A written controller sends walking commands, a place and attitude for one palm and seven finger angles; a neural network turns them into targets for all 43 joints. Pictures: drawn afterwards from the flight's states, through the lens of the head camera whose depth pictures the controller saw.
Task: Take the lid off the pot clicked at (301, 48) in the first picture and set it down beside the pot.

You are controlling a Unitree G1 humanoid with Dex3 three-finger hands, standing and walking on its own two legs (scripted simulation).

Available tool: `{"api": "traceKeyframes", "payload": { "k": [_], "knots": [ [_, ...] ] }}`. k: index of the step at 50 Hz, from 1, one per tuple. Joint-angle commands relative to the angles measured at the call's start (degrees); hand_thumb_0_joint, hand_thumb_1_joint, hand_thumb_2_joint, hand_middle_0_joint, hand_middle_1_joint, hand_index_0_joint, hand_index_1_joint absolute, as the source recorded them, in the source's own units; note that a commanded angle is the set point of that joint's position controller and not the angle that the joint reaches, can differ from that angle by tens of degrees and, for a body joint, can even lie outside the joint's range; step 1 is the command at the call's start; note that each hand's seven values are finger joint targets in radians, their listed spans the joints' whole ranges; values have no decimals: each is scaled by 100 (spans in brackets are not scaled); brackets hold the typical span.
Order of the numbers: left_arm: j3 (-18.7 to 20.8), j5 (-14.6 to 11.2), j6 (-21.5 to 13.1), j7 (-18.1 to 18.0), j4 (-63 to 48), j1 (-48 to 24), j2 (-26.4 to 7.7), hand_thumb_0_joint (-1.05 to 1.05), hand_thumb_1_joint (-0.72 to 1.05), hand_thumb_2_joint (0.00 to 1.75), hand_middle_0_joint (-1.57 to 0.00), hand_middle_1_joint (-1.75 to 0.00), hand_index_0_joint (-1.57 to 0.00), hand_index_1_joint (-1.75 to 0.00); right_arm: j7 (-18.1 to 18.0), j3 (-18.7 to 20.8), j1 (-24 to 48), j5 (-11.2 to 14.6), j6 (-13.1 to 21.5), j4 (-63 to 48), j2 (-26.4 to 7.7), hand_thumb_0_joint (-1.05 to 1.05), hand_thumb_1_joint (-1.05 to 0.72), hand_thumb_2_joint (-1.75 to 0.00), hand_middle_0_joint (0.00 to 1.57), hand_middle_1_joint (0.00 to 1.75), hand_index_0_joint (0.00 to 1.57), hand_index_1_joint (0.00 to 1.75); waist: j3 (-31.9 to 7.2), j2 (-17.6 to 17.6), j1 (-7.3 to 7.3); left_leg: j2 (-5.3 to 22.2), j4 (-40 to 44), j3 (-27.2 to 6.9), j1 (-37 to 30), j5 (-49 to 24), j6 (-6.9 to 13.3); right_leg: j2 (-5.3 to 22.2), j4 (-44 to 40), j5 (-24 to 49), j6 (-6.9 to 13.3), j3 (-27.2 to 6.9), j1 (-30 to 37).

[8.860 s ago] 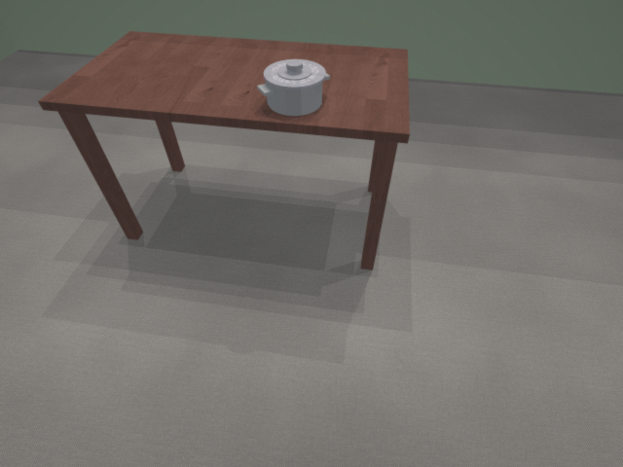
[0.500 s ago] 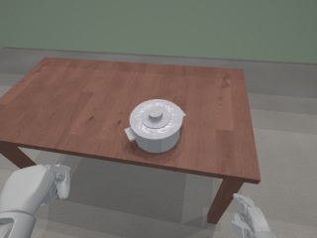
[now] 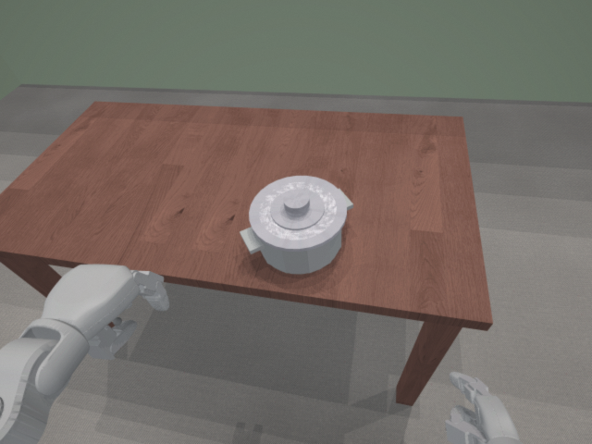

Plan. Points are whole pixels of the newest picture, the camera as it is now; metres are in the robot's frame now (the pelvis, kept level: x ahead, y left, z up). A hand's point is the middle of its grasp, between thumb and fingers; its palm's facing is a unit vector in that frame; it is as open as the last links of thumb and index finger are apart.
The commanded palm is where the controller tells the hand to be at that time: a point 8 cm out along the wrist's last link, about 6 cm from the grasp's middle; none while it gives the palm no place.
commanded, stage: reach forward and open the fingers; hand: left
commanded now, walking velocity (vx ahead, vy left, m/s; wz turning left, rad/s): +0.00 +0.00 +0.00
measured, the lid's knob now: (296, 201) +0.51 +0.07 +0.01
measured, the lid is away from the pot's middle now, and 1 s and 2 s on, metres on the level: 0.00 0.00 0.00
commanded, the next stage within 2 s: move the open hand above the knob in 0.40 s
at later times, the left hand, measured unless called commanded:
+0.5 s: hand (134, 281) +0.29 +0.25 +0.08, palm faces -0.24 -0.04 -0.97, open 10.1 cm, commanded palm +0.28 +0.25 +0.14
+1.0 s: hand (193, 247) +0.35 +0.19 +0.08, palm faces -0.24 -0.03 -0.97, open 10.2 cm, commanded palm +0.34 +0.19 +0.14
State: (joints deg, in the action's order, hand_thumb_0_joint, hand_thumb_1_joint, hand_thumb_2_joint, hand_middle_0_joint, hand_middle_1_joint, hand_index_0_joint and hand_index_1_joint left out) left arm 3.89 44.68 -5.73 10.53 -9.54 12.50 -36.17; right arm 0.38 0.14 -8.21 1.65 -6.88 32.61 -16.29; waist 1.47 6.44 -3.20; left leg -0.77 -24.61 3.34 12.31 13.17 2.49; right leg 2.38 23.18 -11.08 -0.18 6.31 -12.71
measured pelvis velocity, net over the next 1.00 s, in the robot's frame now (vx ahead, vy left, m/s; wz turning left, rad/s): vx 0.01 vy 0.00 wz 0.00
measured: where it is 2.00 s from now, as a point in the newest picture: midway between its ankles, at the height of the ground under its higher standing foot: outside the picture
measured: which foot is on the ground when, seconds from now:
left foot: down 0.00-1.00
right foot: down 0.00-1.00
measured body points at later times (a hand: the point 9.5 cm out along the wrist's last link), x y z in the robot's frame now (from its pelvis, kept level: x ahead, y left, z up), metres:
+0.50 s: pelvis +0.00 +0.01 +0.00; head +0.02 -0.03 +0.45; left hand +0.30 +0.25 +0.13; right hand +0.19 -0.22 -0.11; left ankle +0.00 +0.09 -0.74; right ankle +0.01 -0.12 -0.74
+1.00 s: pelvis +0.01 +0.00 +0.00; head +0.04 -0.04 +0.45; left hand +0.36 +0.19 +0.13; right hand +0.19 -0.22 -0.12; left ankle +0.00 +0.09 -0.74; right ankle +0.01 -0.12 -0.74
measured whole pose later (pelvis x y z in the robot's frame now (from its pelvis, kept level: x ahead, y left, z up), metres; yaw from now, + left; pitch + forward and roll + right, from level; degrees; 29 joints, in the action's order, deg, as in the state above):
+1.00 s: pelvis +0.01 +0.00 +0.00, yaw +0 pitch +3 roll +0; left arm -11.6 48.9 4.0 12.7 7.3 -15.8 -29.6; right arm 2.5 -1.3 -7.8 3.3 -8.3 33.2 -15.9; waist 0.2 6.1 -1.0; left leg -2.0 -24.3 3.6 13.3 13.8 2.9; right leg 3.6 25.5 -13.0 -0.6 5.8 -14.9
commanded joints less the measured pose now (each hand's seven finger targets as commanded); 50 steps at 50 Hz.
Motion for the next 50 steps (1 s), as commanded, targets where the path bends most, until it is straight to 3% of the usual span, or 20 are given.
{"api": "traceKeyframes", "payload": {
  "k": [1, 3, 5, 7, 9, 17, 18, 22, 25, 26, 28, 32, 33, 37, 38, 42, 45, 47, 48, 50],
  "knots": [
    [888, -15, 19, -214, -780, -1187, -1421, 0, -12, 123, -86, -22, -86, -22, -16, 217, 730, 35, 244, -954, -583, 0, -90, -90, 20, 30, 20, 30, -1225, -227, -5, 35, 426, -400, -410, -1173, 43, -115, -316, 566, 140, -356, 517],
    [815, 14, 5, -178, -842, -1457, -1397, 0, -18, 125, -83, -15, -83, -15, 6, 178, 784, 27, 263, -973, -556, 0, -90, -90, 20, 30, 20, 30, -1356, -162, 26, 34, 443, -395, -424, -1218, 41, -105, -299, 607, 154, -363, 618],
    [714, -2, 62, -169, -396, -1490, -1276, 0, -24, 127, -81, -8, -81, -8, -2, 191, 725, 49, 207, -925, -586, 0, -90, -90, 20, 30, 20, 30, -984, -283, 53, 57, 510, -421, -317, -1044, 28, -136, -362, 439, 148, -317, 398],
    [782, 35, 107, -163, -298, -1627, -1347, 0, -24, 127, -81, -8, -81, -8, 16, 189, 788, 84, 204, -978, -598, 0, -90, -90, 20, 30, 20, 30, -926, -309, 48, 62, 493, -428, -297, -957, 28, -175, -364, 389, 180, -359, 413],
    [675, 49, 64, -153, -451, -1952, -1348, 0, -24, 127, -81, -8, -81, -8, 9, 205, 739, 64, 188, -946, -586, 0, -90, -90, 20, 30, 20, 30, -1243, -214, 57, 67, 516, -447, -440, -1103, 34, -146, -324, 437, 169, -339, 507],
    [607, 152, 209, -122, -50, -2377, -1337, 0, -24, 128, -81, -8, -81, -8, 57, 187, 727, 103, 148, -952, -615, 0, -90, -90, 20, 30, 20, 30, -1160, -232, 98, 84, 459, -490, -457, -1288, 14, -195, -268, 614, 218, -352, 414],
    [396, 147, 216, -78, -38, -2636, -1206, 0, -24, 128, -81, -8, -81, -8, 51, 153, 725, 87, 122, -922, -592, 0, -90, -90, 20, 30, 20, 30, -1251, -298, 128, 83, 533, -480, -426, -1212, 12, -156, -291, 514, 200, -311, 423],
    [564, 175, 229, -63, -3, -2756, -1396, 0, -24, 128, -81, -8, -81, -8, 58, 183, 688, 104, 120, -952, -630, 0, -90, -90, 20, 30, 20, 30, -1410, -199, 107, 84, 435, -519, -548, -1434, 15, -188, -231, 713, 226, -355, 496],
    [377, 155, 237, -11, 256, -3072, -1288, 0, -25, 129, -81, -8, -81, -8, 25, 166, 621, 100, 62, -877, -648, 0, -90, -90, 20, 30, 20, 30, -1362, -327, 157, 61, 489, -496, -474, -1344, 22, -164, -273, 658, 209, -306, 448],
    [183, 176, 446, 57, 584, -3162, -1262, 0, -25, 129, -81, -8, -81, -8, 40, 157, 716, 137, 73, -853, -670, 0, -90, -90, 20, 30, 20, 30, -1318, -167, 208, 23, 487, -524, -436, -1292, -1, -159, -194, 663, 213, -314, 447],
    [-26, 155, 538, 169, 126, -3647, -1144, 0, -25, 129, -81, -8, -81, -8, 72, 148, 731, 134, 112, -926, -627, 0, -90, -90, 20, 30, 20, 30, -1645, -135, 223, 11, 459, -530, -572, -1430, 23, -143, -184, 754, 220, -318, 560],
    [232, 186, 514, 231, 196, -3543, -1358, 0, -25, 129, -81, -8, -81, -8, 98, 164, 628, 124, 183, -914, -653, 0, -90, -90, 20, 30, 20, 30, -1674, -339, 212, 29, 308, -582, -670, -1886, 33, -188, -117, 1127, 225, -336, 579],
    [-72, 191, 504, 278, 304, -3681, -1082, 0, -25, 129, -81, -8, -81, -8, 98, 112, 624, 107, 174, -897, -609, 0, -90, -90, 20, 30, 20, 30, -1695, -403, 231, -3, 359, -545, -610, -1916, 29, -158, -126, 1132, 202, -282, 613],
    [-174, 241, 575, 193, 179, -3876, -946, 0, -25, 129, -81, -8, -81, -8, 181, 161, 622, 158, 153, -909, -618, 0, -90, -90, 20, 30, 20, 30, -1644, -239, 228, 47, 290, -601, -688, -2004, -1, -178, -53, 1105, 231, -321, 422],
    [-434, 269, 598, 196, 233, -3958, -722, 0, -25, 129, -81, -8, -81, -8, 186, 120, 623, 138, 148, -905, -564, 0, -90, -90, 20, 30, 20, 30, -1746, -278, 226, 47, 320, -588, -722, -2110, -10, -160, -38, 1087, 206, -286, 441],
    [-196, 392, 773, 16, 544, -4257, -989, 0, -25, 129, -81, -8, -81, -8, 196, 122, 607, 175, 106, -853, -639, 0, -90, -90, 20, 30, 20, 30, -1628, -382, 206, 23, 300, -547, -491, -1723, -20, -193, 26, 1038, 252, -332, 444],
    [-795, 436, 896, -22, 413, -4697, -468, 0, -25, 129, -81, -8, -81, -8, 189, 103, 635, 178, 90, -844, -556, 0, -90, -90, 20, 30, 20, 30, -1876, -203, 265, 23, 274, -571, -675, -1866, -43, -167, 93, 1024, 230, -306, 338],
    [-539, 439, 992, -63, 666, -4602, -691, 0, -25, 129, -81, -8, -81, -8, 197, 103, 637, 194, 113, -843, -594, 0, -90, -90, 20, 30, 20, 30, -1883, -334, 240, 12, 195, -527, -591, -1864, -25, -191, 139, 1158, 251, -352, 426],
    [-717, 461, 1008, -38, 681, -4763, -555, 0, -25, 129, -81, -8, -81, -8, 192, 56, 638, 191, 108, -824, -543, 0, -90, -90, 20, 30, 20, 30, -2041, -431, 243, -7, 225, -493, -576, -1966, -23, -167, 165, 1225, 226, -326, 539],
    [-801, 463, 1081, -49, 881, -4820, -482, 0, -25, 129, -81, -8, -81, -8, 179, 69, 620, 207, 88, -803, -564, 0, -90, -90, 20, 30, 20, 30, -1904, -478, 271, -13, 207, -474, -516, -1879, -30, -169, 174, 1279, 212, -335, 458]
  ]
}}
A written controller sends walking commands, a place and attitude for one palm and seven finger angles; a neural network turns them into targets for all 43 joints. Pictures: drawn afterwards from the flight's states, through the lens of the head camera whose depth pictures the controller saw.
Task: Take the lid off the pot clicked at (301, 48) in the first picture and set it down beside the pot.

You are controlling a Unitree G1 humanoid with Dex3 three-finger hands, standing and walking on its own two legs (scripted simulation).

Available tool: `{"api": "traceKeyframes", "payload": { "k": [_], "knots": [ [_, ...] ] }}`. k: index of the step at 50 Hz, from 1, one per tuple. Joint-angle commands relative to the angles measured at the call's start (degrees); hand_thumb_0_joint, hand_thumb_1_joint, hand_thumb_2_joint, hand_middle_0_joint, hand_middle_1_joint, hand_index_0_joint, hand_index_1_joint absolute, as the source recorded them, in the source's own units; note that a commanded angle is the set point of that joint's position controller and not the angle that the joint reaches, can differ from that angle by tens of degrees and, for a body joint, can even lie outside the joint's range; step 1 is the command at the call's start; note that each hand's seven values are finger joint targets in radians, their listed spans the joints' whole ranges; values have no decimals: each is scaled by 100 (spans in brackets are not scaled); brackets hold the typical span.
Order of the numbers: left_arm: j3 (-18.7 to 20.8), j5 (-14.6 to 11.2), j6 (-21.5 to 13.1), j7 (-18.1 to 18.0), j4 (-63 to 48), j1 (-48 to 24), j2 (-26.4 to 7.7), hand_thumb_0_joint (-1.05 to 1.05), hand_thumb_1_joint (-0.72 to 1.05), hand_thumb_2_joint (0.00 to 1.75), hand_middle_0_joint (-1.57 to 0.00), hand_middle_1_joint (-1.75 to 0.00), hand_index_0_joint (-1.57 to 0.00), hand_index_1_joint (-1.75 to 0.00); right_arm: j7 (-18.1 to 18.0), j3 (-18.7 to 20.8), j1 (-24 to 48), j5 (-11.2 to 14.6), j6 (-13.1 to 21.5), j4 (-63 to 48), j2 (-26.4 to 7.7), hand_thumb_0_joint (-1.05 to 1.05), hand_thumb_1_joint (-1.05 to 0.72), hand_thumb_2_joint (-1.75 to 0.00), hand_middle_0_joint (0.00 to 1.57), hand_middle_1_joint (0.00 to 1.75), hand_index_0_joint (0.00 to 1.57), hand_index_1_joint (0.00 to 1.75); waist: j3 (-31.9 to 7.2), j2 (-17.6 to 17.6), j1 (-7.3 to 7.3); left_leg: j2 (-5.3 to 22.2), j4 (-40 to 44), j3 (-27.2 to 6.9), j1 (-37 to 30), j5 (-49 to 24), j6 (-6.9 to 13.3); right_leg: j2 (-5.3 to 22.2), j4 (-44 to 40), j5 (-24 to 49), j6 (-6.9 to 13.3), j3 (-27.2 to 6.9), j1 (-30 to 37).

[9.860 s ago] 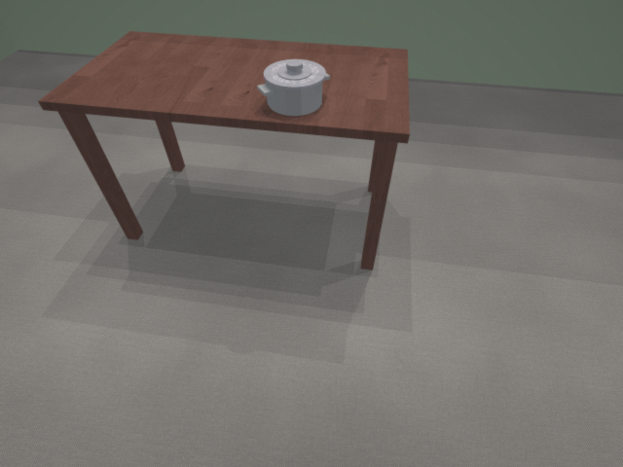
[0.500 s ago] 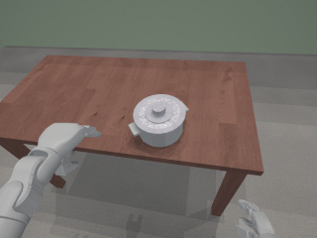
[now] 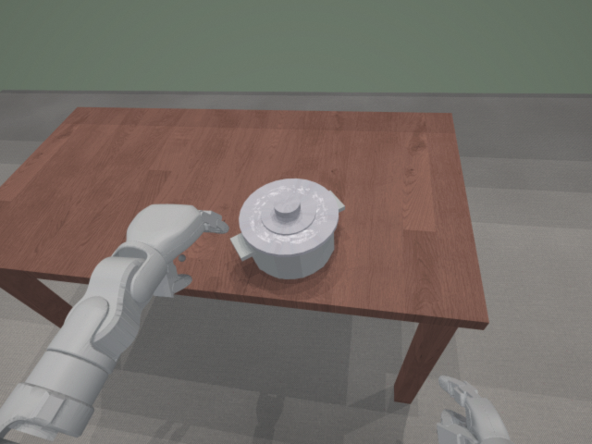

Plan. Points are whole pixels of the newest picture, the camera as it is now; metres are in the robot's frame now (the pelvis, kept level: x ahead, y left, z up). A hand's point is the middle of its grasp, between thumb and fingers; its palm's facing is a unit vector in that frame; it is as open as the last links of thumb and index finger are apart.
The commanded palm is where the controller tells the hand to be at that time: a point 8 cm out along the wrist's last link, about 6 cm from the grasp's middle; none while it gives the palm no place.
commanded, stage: move the open hand above the knob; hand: left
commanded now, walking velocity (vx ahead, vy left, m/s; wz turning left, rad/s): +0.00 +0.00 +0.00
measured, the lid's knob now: (287, 205) +0.50 +0.06 +0.01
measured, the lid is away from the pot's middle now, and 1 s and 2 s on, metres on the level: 0.00 0.00 0.00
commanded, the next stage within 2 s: lower the open fingers around the knob in 1.80 s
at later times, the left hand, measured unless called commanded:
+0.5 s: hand (231, 226) +0.39 +0.13 +0.08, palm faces -0.26 -0.02 -0.97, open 10.2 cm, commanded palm +0.39 +0.12 +0.14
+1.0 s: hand (263, 199) +0.45 +0.08 +0.08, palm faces -0.30 +0.00 -0.95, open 10.2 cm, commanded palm +0.45 +0.08 +0.14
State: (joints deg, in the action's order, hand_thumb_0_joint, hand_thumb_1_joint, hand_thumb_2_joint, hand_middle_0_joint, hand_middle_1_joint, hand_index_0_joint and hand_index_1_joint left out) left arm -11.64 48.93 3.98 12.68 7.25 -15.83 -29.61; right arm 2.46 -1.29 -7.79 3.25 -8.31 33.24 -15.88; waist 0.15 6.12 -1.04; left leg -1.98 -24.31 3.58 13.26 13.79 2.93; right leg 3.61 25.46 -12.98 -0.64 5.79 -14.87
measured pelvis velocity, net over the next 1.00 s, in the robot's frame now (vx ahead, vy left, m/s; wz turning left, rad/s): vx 0.01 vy -0.01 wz -0.02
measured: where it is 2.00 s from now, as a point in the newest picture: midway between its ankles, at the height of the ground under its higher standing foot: outside the picture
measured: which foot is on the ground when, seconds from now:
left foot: down 0.00-1.00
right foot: down 0.00-1.00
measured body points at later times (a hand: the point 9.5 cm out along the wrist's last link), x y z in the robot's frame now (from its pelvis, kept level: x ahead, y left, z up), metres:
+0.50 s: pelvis +0.01 -0.02 +0.00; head +0.04 -0.06 +0.44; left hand +0.40 +0.13 +0.13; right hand +0.17 -0.26 -0.13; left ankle -0.01 +0.08 -0.74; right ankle +0.00 -0.13 -0.74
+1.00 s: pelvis +0.01 -0.01 +0.00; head +0.04 -0.05 +0.44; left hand +0.46 +0.08 +0.13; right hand +0.12 -0.26 -0.14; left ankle -0.01 +0.08 -0.74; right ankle +0.00 -0.13 -0.74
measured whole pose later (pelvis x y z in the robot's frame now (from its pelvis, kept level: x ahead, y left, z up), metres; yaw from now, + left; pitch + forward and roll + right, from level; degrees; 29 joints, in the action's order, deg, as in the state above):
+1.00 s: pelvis +0.01 -0.01 +0.00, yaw -1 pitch +7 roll +1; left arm -20.8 50.3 10.7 11.2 41.6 -47.2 -18.6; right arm 0.0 -0.5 -10.2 4.2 -11.2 37.8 -15.4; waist -2.6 4.4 2.7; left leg -1.0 -26.8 4.5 18.3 15.3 2.0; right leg 2.8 29.6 -15.0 0.4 4.7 -21.1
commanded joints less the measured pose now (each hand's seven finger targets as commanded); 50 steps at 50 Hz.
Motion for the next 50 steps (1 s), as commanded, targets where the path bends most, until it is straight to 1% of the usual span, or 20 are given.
{"api": "traceKeyframes", "payload": {
  "k": [1, 5, 10, 13, 14, 16, 17, 19, 22, 23, 25, 27, 29, 33, 37, 38, 42, 45, 48, 50],
  "knots": [
    [792, 41, 136, -273, -766, -2046, -1187, 0, -25, 129, -81, -8, -81, -8, -32, 208, 581, 64, 221, -851, -606, 0, -90, -90, 20, 30, 20, 30, -1786, -443, 47, 103, 181, -480, -577, -1908, -77, -291, -43, 1475, 258, -301, 711],
    [722, 23, 220, -235, -447, -2192, -1123, 0, -25, 129, -81, -8, -81, -8, -58, 185, 605, 79, 203, -859, -592, 0, -90, -90, 20, 30, 20, 30, -1748, -617, 59, 59, 156, -401, -413, -1713, -39, -271, -19, 1557, 237, -330, 798],
    [573, 9, 233, -199, -655, -2445, -968, 0, -25, 129, -81, -8, -81, -8, -41, 196, 591, 73, 214, -889, -557, 0, -90, -90, 20, 30, 20, 30, -2036, -388, 68, 53, 47, -415, -585, -2219, -21, -255, 88, 1956, 235, -347, 869],
    [473, 15, 315, -195, -117, -2506, -832, 0, -25, 129, -81, -8, -81, -8, -46, 184, 548, 112, 150, -816, -565, 0, -90, -90, 20, 30, 20, 30, -1812, -793, 121, 49, 62, -322, -365, -1890, -5, -259, 45, 1865, 210, -352, 811],
    [534, 41, 325, -217, -124, -2748, -951, 0, -25, 129, -81, -8, -81, -8, -61, 200, 542, 127, 110, -779, -599, 0, -90, -90, 20, 30, 20, 30, -1756, -738, 148, 52, 68, -323, -325, -1770, -14, -262, 33, 1824, 214, -363, 774],
    [201, 80, 378, -227, -285, -3263, -657, 0, -25, 129, -81, -8, -81, -8, -90, 208, 607, 122, 76, -787, -551, 0, -90, -90, 20, 30, 20, 30, -1958, -595, 192, 25, 62, -340, -429, -1670, 4, -240, 50, 1732, 218, -385, 722],
    [327, 91, 398, -248, -350, -3439, -782, 0, -25, 129, -81, -8, -81, -8, -99, 230, 620, 117, 68, -791, -563, 0, -90, -90, 20, 30, 20, 30, -2017, -648, 205, 34, 13, -348, -454, -1713, 22, -253, 60, 1774, 237, -411, 737],
    [170, 90, 435, -261, 49, -3563, -616, 0, -25, 129, -81, -8, -81, -8, -131, 215, 528, 125, 50, -697, -546, 0, -90, -90, 20, 30, 20, 30, -1981, -623, 239, 24, 5, -341, -466, -1698, 13, -263, 89, 1757, 232, -368, 645],
    [444, 127, 444, -330, 212, -3714, -881, 0, -25, 129, -81, -8, -81, -8, -142, 208, 521, 123, 35, -680, -584, 0, -90, -90, 20, 30, 20, 30, -2190, -607, 166, 20, -24, -336, -406, -1783, 14, -245, 140, 1926, 249, -425, 827],
    [216, 122, 466, -321, 338, -3700, -602, 0, -25, 129, -81, -8, -81, -8, -132, 191, 525, 124, 39, -679, -524, 0, -90, -90, 20, 30, 20, 30, -2258, -659, 175, 13, -25, -312, -413, -1851, 20, -236, 173, 1986, 230, -398, 846],
    [67, 129, 547, -339, 784, -3751, -420, 0, -25, 129, -81, -8, -81, -8, -121, 192, 476, 157, -14, -617, -547, 0, -90, -90, 20, 30, 20, 30, -2021, -733, 219, 16, -24, -290, -255, -1715, 0, -248, 168, 1935, 226, -387, 719],
    [282, 126, 592, -349, 876, -3960, -651, 0, -25, 129, -81, -8, -81, -8, -131, 218, 487, 150, -36, -631, -588, 0, -90, -90, 20, 30, 20, 30, -2098, -898, 209, 16, -57, -276, -168, -1650, 27, -237, 167, 2025, 227, -439, 822],
    [210, 147, 590, -329, 932, -4182, -623, 0, -25, 129, -81, -8, -81, -8, -149, 208, 471, 154, -43, -622, -566, 0, -90, -90, 20, 30, 20, 30, -2231, -770, 217, -1, -56, -238, -181, -1635, 45, -212, 186, 2080, 211, -470, 889],
    [-71, 132, 599, -263, 1019, -4466, -284, 0, -25, 129, -81, -8, -81, -8, -138, 221, 406, 142, -59, -616, -530, 0, -90, -90, 20, 30, 20, 30, -2393, -756, 286, 3, -125, -272, -305, -1942, 59, -229, 253, 2277, 216, -427, 804],
    [41, 128, 609, -276, 1427, -4740, -362, 0, -25, 129, -81, -8, -81, -8, -164, 242, 294, 153, -110, -517, -580, 0, -90, -90, 20, 30, 20, 30, -2223, -932, 318, 17, -113, -246, -141, -1754, 61, -235, 207, 2233, 221, -430, 731],
    [-176, 139, 624, -270, 1532, -4859, -141, 0, -25, 129, -81, -8, -81, -8, -174, 241, 295, 155, -120, -506, -542, 0, -90, -90, 20, 30, 20, 30, -2266, -913, 355, 9, -105, -221, -199, -1706, 72, -238, 211, 2167, 207, -434, 668],
    [-118, 158, 610, -323, 1593, -5502, -208, 0, -25, 129, -81, -8, -81, -8, -218, 275, 185, 128, -124, -414, -553, 0, -90, -90, 20, 30, 20, 30, -2460, -795, 405, 15, -132, -256, -276, -1733, 85, -245, 226, 2152, 241, -447, 641],
    [-265, 195, 660, -376, 2414, -5673, 9, 0, -25, 129, -81, -8, -81, -8, -257, 256, 4, 143, -141, -240, -561, 0, -90, -90, 20, 30, 20, 30, -2213, -913, 471, 33, -77, -235, -161, -1517, 63, -275, 217, 1900, 234, -386, 378],
    [-373, 206, 663, -411, 2533, -6090, 200, 0, -25, 129, -81, -8, -81, -8, -279, 286, -94, 96, -108, -193, -548, 0, -90, -90, 20, 30, 20, 30, -2452, -804, 510, 29, -115, -245, -277, -1637, 81, -281, 256, 1982, 251, -398, 346],
    [-407, 243, 678, -442, 2923, -6340, 259, 0, -25, 129, -81, -8, -81, -8, -310, 288, -195, 90, -107, -94, -554, 0, -90, -90, 20, 30, 20, 30, -2410, -862, 565, 37, -114, -230, -232, -1529, 75, -292, 259, 1896, 247, -385, 238]
  ]
}}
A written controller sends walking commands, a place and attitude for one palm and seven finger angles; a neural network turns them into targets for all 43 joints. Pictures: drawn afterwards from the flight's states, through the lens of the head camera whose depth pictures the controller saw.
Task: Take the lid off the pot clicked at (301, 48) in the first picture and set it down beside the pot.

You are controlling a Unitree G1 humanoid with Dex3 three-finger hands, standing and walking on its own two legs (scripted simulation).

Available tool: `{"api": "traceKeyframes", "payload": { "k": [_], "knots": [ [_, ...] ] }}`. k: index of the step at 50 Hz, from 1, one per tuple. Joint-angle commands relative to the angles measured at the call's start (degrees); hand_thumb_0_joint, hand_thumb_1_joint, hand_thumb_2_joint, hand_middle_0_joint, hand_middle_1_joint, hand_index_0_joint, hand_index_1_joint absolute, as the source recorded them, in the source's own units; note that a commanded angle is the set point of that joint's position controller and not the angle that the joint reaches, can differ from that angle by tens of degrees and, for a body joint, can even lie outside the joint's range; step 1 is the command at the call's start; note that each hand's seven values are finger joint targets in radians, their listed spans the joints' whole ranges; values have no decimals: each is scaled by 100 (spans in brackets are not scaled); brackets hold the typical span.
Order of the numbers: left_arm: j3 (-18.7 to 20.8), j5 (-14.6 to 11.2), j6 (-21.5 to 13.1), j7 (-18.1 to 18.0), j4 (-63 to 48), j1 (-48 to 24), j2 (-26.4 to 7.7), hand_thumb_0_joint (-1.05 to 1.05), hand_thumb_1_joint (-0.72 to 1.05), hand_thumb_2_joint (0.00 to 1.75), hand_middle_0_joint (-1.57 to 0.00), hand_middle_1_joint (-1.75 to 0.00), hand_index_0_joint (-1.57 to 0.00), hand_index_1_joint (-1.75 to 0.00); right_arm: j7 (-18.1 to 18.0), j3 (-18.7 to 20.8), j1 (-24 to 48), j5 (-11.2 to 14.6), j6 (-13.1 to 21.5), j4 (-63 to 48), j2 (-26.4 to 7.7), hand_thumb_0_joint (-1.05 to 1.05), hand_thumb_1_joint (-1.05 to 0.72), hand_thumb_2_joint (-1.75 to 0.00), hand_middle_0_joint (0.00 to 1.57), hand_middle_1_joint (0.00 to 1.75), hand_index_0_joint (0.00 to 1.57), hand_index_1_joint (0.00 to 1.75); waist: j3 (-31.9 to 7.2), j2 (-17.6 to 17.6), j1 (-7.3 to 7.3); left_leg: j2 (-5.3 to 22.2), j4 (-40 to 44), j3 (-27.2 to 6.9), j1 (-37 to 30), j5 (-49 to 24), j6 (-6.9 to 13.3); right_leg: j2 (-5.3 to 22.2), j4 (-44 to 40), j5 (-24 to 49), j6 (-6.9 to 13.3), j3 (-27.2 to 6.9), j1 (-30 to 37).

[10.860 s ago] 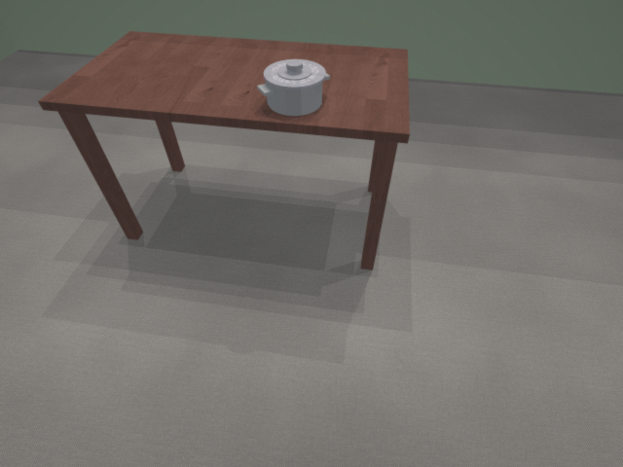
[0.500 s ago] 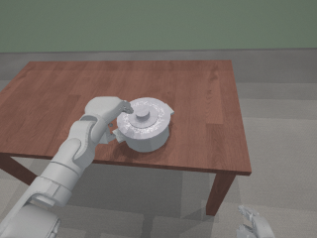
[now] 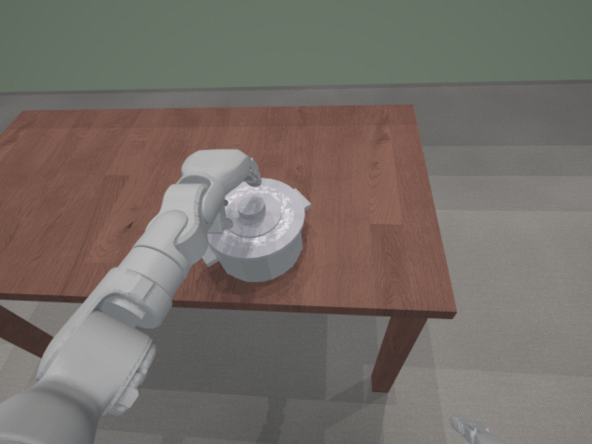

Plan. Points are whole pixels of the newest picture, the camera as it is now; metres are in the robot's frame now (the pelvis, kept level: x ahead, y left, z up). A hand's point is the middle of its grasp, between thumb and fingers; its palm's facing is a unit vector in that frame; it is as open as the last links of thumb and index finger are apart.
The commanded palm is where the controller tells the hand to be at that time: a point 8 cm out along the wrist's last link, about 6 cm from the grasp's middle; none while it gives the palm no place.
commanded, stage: move the open hand above the knob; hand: left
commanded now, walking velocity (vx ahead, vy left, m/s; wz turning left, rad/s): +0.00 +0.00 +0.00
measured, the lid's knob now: (251, 207) +0.49 +0.08 +0.01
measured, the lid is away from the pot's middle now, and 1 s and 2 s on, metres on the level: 0.00 0.00 0.00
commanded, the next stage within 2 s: lower the open fingers around the knob in 0.80 s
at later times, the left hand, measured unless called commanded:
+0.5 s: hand (236, 189) +0.47 +0.09 +0.08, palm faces -0.30 -0.02 -0.95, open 10.2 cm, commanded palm +0.45 +0.09 +0.14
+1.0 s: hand (240, 190) +0.46 +0.09 +0.08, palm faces -0.33 -0.02 -0.94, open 10.2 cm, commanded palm +0.45 +0.09 +0.14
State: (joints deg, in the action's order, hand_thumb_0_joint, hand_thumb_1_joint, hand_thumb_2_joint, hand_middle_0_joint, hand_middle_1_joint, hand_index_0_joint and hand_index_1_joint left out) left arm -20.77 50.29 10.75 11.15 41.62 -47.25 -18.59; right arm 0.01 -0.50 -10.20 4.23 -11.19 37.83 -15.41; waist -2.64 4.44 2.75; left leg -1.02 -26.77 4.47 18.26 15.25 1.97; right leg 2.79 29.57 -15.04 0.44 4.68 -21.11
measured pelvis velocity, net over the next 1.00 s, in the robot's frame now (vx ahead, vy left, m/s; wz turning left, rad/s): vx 0.01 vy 0.00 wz -0.02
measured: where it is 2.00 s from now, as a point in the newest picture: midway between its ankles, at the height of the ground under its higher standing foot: outside the picture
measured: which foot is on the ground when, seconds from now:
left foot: down 0.00-1.00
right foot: down 0.00-1.00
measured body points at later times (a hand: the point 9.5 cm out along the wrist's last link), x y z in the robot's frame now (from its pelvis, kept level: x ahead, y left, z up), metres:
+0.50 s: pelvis +0.01 +0.01 +0.00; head +0.05 -0.02 +0.45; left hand +0.48 +0.09 +0.13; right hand +0.07 -0.25 -0.15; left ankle -0.02 +0.10 -0.74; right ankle -0.01 -0.11 -0.74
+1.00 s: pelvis +0.01 +0.00 +0.00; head +0.05 -0.03 +0.45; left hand +0.47 +0.09 +0.13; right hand +0.10 -0.25 -0.14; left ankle -0.02 +0.10 -0.74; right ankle -0.01 -0.11 -0.74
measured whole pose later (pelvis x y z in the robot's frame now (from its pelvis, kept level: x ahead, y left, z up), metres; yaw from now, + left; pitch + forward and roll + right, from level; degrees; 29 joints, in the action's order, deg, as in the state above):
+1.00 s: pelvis +0.01 +0.00 +0.00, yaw -1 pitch +9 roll +1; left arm -19.4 51.4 12.0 9.5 52.8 -54.5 -14.9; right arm -1.6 -0.6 -11.3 3.5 -9.6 39.0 -14.8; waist -4.1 3.8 3.9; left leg -0.8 -26.3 5.5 19.7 15.4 2.2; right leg 2.4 28.9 -14.6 0.2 3.5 -23.0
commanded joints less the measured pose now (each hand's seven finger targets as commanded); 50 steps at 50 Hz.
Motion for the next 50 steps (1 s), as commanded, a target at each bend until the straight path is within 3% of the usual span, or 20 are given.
{"api": "traceKeyframes", "payload": {
  "k": [1, 2, 3, 6, 7, 10, 12, 15, 16, 21, 24, 27, 30, 33, 35, 37, 38, 42, 45, 50],
  "knots": [
    [468, 94, 18, -300, -336, -3295, -774, 0, -25, 129, -81, -8, -81, -8, -85, 217, -21, -9, 191, -510, -605, 0, -90, -90, 20, 30, 20, 30, -2104, -705, 215, -55, 152, -302, -702, -1591, 173, -212, -174, 2023, 134, -277, 803],
    [638, 85, 21, -315, -157, -3380, -919, 0, -25, 129, -81, -8, -81, -8, -115, 225, -76, -18, 201, -475, -640, 0, -90, -90, 20, 30, 20, 30, -2069, -905, 225, -45, 152, -317, -597, -1541, 184, -216, -198, 2009, 137, -293, 835],
    [658, 101, -4, -340, -248, -3655, -993, 0, -25, 129, -81, -8, -81, -8, -138, 232, -110, -34, 222, -449, -661, 0, -90, -90, 20, 30, 20, 30, -2252, -760, 245, -42, 164, -287, -674, -1554, 188, -209, -178, 2049, 132, -324, 873],
    [570, 139, -45, -401, -283, -3719, -776, 0, -25, 129, -81, -8, -81, -8, -117, 263, -234, -86, 314, -445, -598, 0, -90, -90, 20, 30, 20, 30, -2646, -443, 205, -19, 67, -361, -1015, -2168, 184, -217, -79, 2373, 167, -304, 836],
    [895, 133, -35, -420, 83, -3302, -1048, 0, -25, 129, -81, -8, -81, -8, -112, 265, -280, -94, 310, -459, -636, 0, -90, -90, 20, 30, 20, 30, -2567, -760, 133, -13, 50, -367, -803, -2204, 188, -228, -99, 2445, 160, -310, 983],
    [738, 211, 109, -451, 735, -3051, -917, 0, -25, 129, -81, -8, -81, -8, -112, 205, -293, -42, 290, -422, -692, 0, -90, -90, 20, 30, 20, 30, -2032, -1014, 163, 5, 200, -246, -345, -1794, 163, -238, -144, 2293, 126, -267, 878],
    [695, 223, 91, -448, 250, -3477, -861, 0, -25, 129, -81, -8, -81, -8, -108, 252, -260, -67, 312, -495, -675, 0, -90, -90, 20, 30, 20, 30, -2342, -778, 165, -2, 174, -268, -533, -1918, 186, -221, -147, 2315, 147, -314, 921],
    [843, 191, -21, -464, -447, -3747, -1073, 0, -25, 129, -81, -8, -81, -8, -109, 311, -333, -115, 401, -531, -624, 0, -90, -90, 20, 30, 20, 30, -2944, -420, 154, 34, 90, -334, -1113, -2524, 225, -211, -127, 2623, 139, -344, 1040],
    [892, 219, -15, -467, -350, -3566, -1142, 0, -25, 129, -81, -8, -81, -8, -102, 293, -350, -110, 402, -520, -631, 0, -90, -90, 20, 30, 20, 30, -2903, -497, 135, 38, 79, -372, -1097, -2672, 221, -220, -118, 2671, 137, -329, 1049],
    [517, 186, 151, -483, -60, -3091, -587, 0, -25, 129, -81, -8, -81, -8, 11, 296, -298, -64, 360, -439, -635, 0, -90, -90, 20, 30, 20, 30, -2305, -682, 147, 81, 129, -355, -932, -2521, 181, -269, -158, 2395, 135, -221, 680],
    [356, 152, 140, -454, -607, -3507, -471, 0, -25, 129, -81, -8, -81, -8, 20, 319, -201, -73, 355, -476, -610, 0, -90, -90, 20, 30, 20, 30, -2553, -499, 205, 77, 86, -405, -1210, -2604, 189, -256, -141, 2359, 134, -239, 629],
    [376, 127, 139, -468, -632, -3532, -439, 0, -25, 129, -81, -8, -81, -8, 22, 319, -182, -79, 357, -445, -588, 0, -90, -90, 20, 30, 20, 30, -2554, -515, 201, 83, 24, -452, -1283, -2773, 182, -265, -118, 2386, 151, -224, 569],
    [549, 166, 266, -526, 25, -3410, -643, 0, -25, 129, -81, -8, -81, -8, -36, 245, -176, -61, 312, -349, -621, 0, -90, -90, 20, 30, 20, 30, -2148, -875, 168, 32, 167, -308, -794, -2003, 169, -274, -148, 2208, 145, -219, 681],
    [428, 188, 196, -523, -369, -3853, -574, 0, -25, 129, -81, -8, -81, -8, -87, 246, -54, -64, 343, -432, -579, 0, -90, -90, 20, 30, 20, 30, -2489, -675, 198, 9, 141, -308, -929, -2027, 182, -229, -119, 2308, 157, -290, 814],
    [343, 212, 246, -494, 13, -3686, -432, 0, -25, 129, -81, -8, -81, -8, -109, 235, -69, -61, 331, -403, -565, 0, -90, -90, 20, 30, 20, 30, -2336, -790, 230, 14, 127, -304, -892, -2018, 177, -239, -120, 2287, 152, -265, 720],
    [582, 171, 251, -466, 157, -3575, -645, 0, -25, 129, -81, -8, -81, -8, -136, 225, -68, -66, 324, -426, -590, 0, -90, -90, 20, 30, 20, 30, -2326, -885, 185, 8, 128, -297, -779, -1993, 179, -233, -139, 2322, 155, -291, 825],
    [408, 160, 268, -431, 258, -3526, -468, 0, -25, 129, -81, -8, -81, -8, -152, 199, -42, -63, 310, -449, -589, 0, -90, -90, 20, 30, 20, 30, -2269, -952, 220, -10, 146, -270, -724, -1870, 179, -229, -149, 2289, 135, -293, 807],
    [321, 168, 157, -355, -76, -3759, -372, 0, -25, 129, -81, -8, -81, -8, -158, 224, -10, -64, 314, -518, -551, 0, -90, -90, 20, 30, 20, 30, -2457, -729, 237, -8, 67, -294, -886, -2119, 194, -214, -129, 2438, 152, -316, 803],
    [594, 163, 132, -371, -10, -3719, -755, 0, -25, 129, -81, -8, -81, -8, -201, 210, -70, -76, 315, -492, -585, 0, -90, -90, 20, 30, 20, 30, -2476, -824, 201, -23, 118, -242, -794, -1924, 204, -206, -171, 2467, 129, -358, 996],
    [536, 223, 109, -395, 237, -3308, -660, 0, -25, 129, -81, -8, -81, -8, -202, 204, -113, -50, 304, -489, -609, 0, -90, -90, 20, 30, 20, 30, -2295, -854, 185, -21, 134, -204, -601, -1910, 198, -213, -180, 2501, 135, -345, 978]
  ]
}}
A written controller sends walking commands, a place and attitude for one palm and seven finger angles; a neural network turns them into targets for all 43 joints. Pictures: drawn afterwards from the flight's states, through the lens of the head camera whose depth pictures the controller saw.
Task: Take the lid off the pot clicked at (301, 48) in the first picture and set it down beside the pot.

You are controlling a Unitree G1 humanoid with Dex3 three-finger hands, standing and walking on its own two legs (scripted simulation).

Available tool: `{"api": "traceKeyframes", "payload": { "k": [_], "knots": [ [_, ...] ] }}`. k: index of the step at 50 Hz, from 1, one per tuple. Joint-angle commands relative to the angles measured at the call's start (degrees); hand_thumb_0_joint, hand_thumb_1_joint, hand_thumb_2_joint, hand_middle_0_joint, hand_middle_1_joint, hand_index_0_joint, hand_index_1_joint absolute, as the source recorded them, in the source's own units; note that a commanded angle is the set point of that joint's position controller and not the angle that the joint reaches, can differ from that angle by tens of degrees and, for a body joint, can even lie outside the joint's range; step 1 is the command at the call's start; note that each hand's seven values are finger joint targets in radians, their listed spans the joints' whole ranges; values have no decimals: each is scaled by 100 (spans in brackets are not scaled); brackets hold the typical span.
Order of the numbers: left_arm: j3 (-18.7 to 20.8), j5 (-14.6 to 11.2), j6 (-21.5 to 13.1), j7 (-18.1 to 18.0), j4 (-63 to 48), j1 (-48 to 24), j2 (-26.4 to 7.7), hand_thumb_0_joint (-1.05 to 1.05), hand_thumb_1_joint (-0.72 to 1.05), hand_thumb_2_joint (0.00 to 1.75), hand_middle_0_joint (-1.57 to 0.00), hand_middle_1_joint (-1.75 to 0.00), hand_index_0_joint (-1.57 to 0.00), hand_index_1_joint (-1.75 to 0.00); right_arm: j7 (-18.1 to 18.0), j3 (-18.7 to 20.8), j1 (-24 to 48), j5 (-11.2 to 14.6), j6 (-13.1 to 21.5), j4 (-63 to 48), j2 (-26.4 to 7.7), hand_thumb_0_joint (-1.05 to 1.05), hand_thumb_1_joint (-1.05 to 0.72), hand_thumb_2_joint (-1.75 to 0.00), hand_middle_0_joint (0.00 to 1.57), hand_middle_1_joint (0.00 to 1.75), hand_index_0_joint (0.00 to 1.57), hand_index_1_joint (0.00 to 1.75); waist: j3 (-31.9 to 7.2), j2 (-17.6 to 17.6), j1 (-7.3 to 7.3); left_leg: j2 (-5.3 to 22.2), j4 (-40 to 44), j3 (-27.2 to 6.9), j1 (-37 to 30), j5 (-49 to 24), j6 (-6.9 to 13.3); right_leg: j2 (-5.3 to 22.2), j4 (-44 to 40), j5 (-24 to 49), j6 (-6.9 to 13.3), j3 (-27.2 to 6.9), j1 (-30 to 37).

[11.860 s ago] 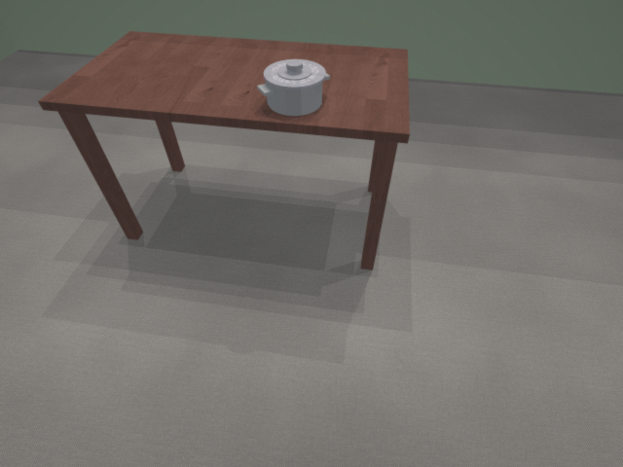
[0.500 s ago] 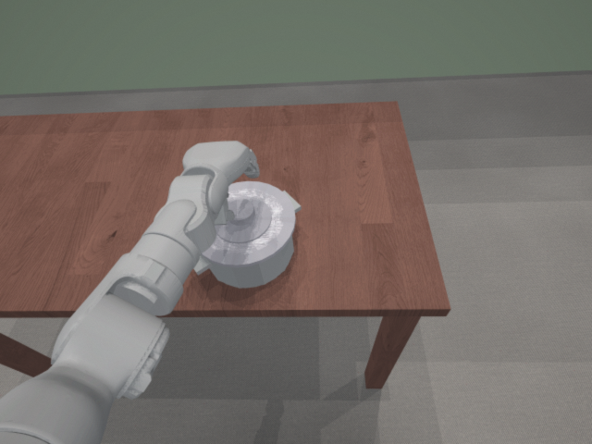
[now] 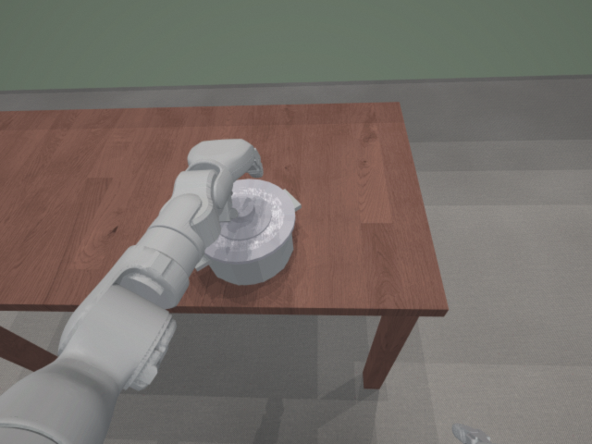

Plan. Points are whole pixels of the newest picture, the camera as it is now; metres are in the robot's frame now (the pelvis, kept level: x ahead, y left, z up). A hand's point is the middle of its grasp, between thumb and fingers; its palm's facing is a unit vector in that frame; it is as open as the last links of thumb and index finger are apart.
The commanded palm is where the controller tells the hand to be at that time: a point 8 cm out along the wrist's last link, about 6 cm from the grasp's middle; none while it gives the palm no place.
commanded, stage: lower the open fingers around the knob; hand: left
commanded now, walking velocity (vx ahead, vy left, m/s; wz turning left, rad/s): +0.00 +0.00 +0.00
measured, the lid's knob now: (240, 209) +0.48 +0.09 +0.01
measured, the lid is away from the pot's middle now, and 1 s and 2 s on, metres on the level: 0.00 0.00 0.00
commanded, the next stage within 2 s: close the fingers and squeeze the knob in 0.76 s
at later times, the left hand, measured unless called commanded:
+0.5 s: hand (230, 207) +0.46 +0.10 +0.04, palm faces -0.37 -0.03 -0.93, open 10.2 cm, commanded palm +0.46 +0.10 +0.10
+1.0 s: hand (230, 211) +0.46 +0.10 +0.03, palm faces -0.36 -0.04 -0.93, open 10.2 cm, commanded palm +0.45 +0.11 +0.10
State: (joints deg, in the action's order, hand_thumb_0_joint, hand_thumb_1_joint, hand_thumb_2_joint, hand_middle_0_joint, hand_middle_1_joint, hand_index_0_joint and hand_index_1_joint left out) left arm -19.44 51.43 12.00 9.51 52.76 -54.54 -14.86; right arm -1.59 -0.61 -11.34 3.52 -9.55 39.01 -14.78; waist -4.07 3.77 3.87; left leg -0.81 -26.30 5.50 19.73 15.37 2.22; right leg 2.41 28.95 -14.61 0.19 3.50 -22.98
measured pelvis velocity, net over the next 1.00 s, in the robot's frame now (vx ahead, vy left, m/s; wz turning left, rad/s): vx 0.01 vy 0.00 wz -0.02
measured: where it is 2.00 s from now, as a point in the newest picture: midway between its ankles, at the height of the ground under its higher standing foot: outside the picture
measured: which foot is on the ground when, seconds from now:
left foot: down 0.00-1.00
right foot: down 0.00-1.00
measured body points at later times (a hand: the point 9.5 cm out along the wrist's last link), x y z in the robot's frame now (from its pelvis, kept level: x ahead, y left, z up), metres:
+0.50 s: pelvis +0.01 +0.00 +0.00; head +0.06 -0.02 +0.44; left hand +0.48 +0.10 +0.09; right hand +0.06 -0.26 -0.14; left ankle -0.03 +0.10 -0.74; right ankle -0.01 -0.12 -0.74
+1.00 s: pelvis +0.01 +0.00 +0.00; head +0.06 -0.02 +0.44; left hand +0.47 +0.10 +0.09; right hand +0.07 -0.25 -0.15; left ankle -0.03 +0.10 -0.74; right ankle -0.01 -0.12 -0.74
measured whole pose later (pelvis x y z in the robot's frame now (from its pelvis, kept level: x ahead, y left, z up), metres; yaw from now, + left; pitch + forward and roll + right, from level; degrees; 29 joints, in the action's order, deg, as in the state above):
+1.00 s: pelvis +0.01 +0.00 +0.00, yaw -1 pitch +11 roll +0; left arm -17.8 52.4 10.2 4.3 56.3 -51.0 -14.7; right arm -1.4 0.6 -13.8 3.1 -9.2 40.6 -14.1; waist -5.3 3.4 5.1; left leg -0.3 -28.5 6.2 23.2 16.8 2.5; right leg 1.9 29.8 -14.9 -0.1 2.6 -26.3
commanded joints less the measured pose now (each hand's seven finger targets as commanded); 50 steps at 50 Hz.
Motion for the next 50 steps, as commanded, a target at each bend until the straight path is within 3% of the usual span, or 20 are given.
{"api": "traceKeyframes", "payload": {
  "k": [1, 2, 5, 7, 9, 11, 13, 17, 18, 20, 24, 27, 29, 32, 34, 35, 43, 44, 47, 50],
  "knots": [
    [268, 100, -29, -227, -970, -2673, -871, 0, -25, 129, -81, -8, -81, -8, -31, 232, 2, 20, 142, -612, -662, 0, -90, -90, 20, 30, 20, 30, -2200, -765, 108, -34, 76, -322, -802, -1934, 174, -178, -113, 2426, 158, -210, 1103],
    [180, 50, -73, -203, -1108, -2749, -714, 0, -25, 129, -81, -8, -81, -8, -27, 256, 18, 20, 156, -645, -638, 0, -90, -90, 20, 30, 20, 30, -2217, -710, 132, -38, 38, -334, -848, -2019, 188, -178, -127, 2444, 167, -214, 1063],
    [256, 25, -147, -255, -1114, -2926, -864, 0, -25, 129, -81, -8, -81, -8, -65, 279, -107, 19, 179, -547, -669, 0, -90, -90, 20, 30, 20, 30, -2230, -635, 187, -33, 53, -335, -930, -1806, 193, -196, -148, 2229, 157, -209, 946],
    [607, 38, -255, -341, -1215, -3004, -1290, 0, -25, 129, -81, -8, -81, -8, -105, 285, -173, -4, 226, -524, -685, 0, -90, -90, 20, 30, 20, 30, -2412, -581, 126, -34, 35, -360, -916, -1902, 205, -191, -143, 2334, 175, -250, 1105],
    [667, 139, -255, -446, -1039, -2795, -1366, 0, -25, 129, -81, -8, -81, -8, -104, 278, -250, -3, 230, -458, -687, 0, -90, -90, 20, 30, 20, 30, -2419, -598, 105, -21, 49, -349, -860, -2012, 195, -198, -104, 2447, 178, -241, 1157],
    [322, 178, -189, -505, -888, -2684, -882, 0, -25, 129, -81, -8, -81, -8, -54, 302, -267, 2, 231, -423, -669, 0, -90, -90, 20, 30, 20, 30, -2302, -546, 152, 12, 30, -352, -905, -2065, 168, -218, -96, 2350, 181, -189, 900],
    [319, 128, -127, -520, -659, -2524, -811, 0, -25, 129, -81, -8, -81, -8, -22, 310, -257, -1, 212, -406, -716, 0, -90, -90, 20, 30, 20, 30, -2186, -652, 165, 14, 19, -334, -813, -2054, 158, -238, -91, 2333, 176, -169, 839],
    [467, 79, -130, -517, -615, -2795, -1012, 0, -25, 129, -81, -8, -81, -8, -79, 329, -345, -7, 227, -368, -747, 0, -90, -90, 20, 30, 20, 30, -2231, -734, 237, -8, -21, -301, -688, -1834, 199, -228, -123, 2278, 162, -227, 864],
    [669, 120, -194, -543, -835, -2986, -1340, 0, -25, 129, -81, -8, -81, -8, -99, 321, -394, -17, 242, -358, -764, 0, -90, -90, 20, 30, 20, 30, -2427, -627, 213, -7, -13, -318, -739, -1894, 202, -221, -87, 2385, 166, -260, 1001],
    [546, 176, -279, -563, -898, -2895, -1172, 0, -25, 129, -81, -8, -81, -8, -110, 336, -434, -33, 279, -379, -702, 0, -90, -90, 20, 30, 20, 30, -2618, -494, 217, 1, -64, -340, -927, -2189, 200, -220, -48, 2531, 172, -235, 987],
    [552, 175, -262, -610, -405, -2326, -1039, 0, -25, 129, -81, -8, -81, -8, -55, 352, -489, -34, 232, -350, -741, 0, -90, -90, 20, 30, 20, 30, -2349, -622, 191, 39, -115, -324, -793, -2316, 166, -258, -23, 2479, 169, -190, 760],
    [327, 133, -285, -616, -484, -2457, -702, 0, -25, 129, -81, -8, -81, -8, -32, 385, -479, -35, 215, -349, -742, 0, -90, -90, 20, 30, 20, 30, -2303, -611, 263, 49, -173, -331, -807, -2369, 172, -270, -8, 2427, 177, -170, 568],
    [499, 157, -342, -687, -794, -2796, -1013, 0, -25, 129, -81, -8, -81, -8, -42, 394, -533, -43, 212, -318, -746, 0, -90, -90, 20, 30, 20, 30, -2555, -411, 260, 64, -187, -364, -1002, -2401, 166, -271, 33, 2397, 180, -188, 581],
    [282, 175, -286, -710, -596, -2496, -603, 0, -25, 129, -81, -8, -81, -8, 14, 418, -533, -48, 191, -297, -703, 0, -90, -90, 20, 30, 20, 30, -2499, -388, 248, 108, -271, -431, -1111, -2857, 144, -288, 76, 2419, 188, -127, 351],
    [441, 161, -240, -756, -470, -2399, -806, 0, -25, 129, -81, -8, -81, -8, 24, 410, -534, -56, 159, -273, -728, 0, -90, -90, 20, 30, 20, 30, -2483, -507, 226, 91, -264, -401, -1020, -2663, 139, -294, 75, 2409, 177, -142, 451],
    [291, 145, -196, -758, -432, -2474, -642, 0, -25, 129, -81, -8, -81, -8, 21, 395, -509, -47, 141, -264, -732, 0, -90, -90, 20, 30, 20, 30, -2394, -614, 277, 83, -231, -388, -922, -2497, 142, -299, 71, 2368, 173, -129, 433],
    [450, 173, -218, -760, -813, -2507, -907, 0, -25, 129, -81, -8, -81, -8, 0, 370, -413, -51, 156, -371, -705, 0, -90, -90, 20, 30, 20, 30, -2590, -512, 193, 56, -187, -346, -879, -2488, 172, -259, 45, 2600, 174, -202, 790],
    [398, 180, -196, -750, -630, -2382, -811, 0, -13, 104, -54, -62, -54, -62, -2, 384, -401, -43, 157, -364, -689, 0, -90, -90, 20, 30, 20, 30, -2461, -562, 211, 57, -201, -338, -856, -2395, 169, -266, 30, 2498, 172, -181, 696],
    [623, 148, -190, -745, -631, -2427, -1092, 0, -10, 105, -54, -69, -54, -69, -36, 362, -401, -27, 147, -365, -738, 0, -90, -90, 20, 30, 20, 30, -2416, -724, 178, 46, -147, -321, -663, -2227, 175, -257, 19, 2506, 180, -208, 866],
    [438, 169, -217, -715, -744, -2366, -905, 0, -8, 105, -54, -74, -54, -74, -25, 366, -395, -31, 174, -380, -694, 0, -90, -90, 20, 30, 20, 30, -2414, -525, 192, 50, -165, -327, -839, -2319, 173, -254, 7, 2499, 174, -187, 766]
  ]
}}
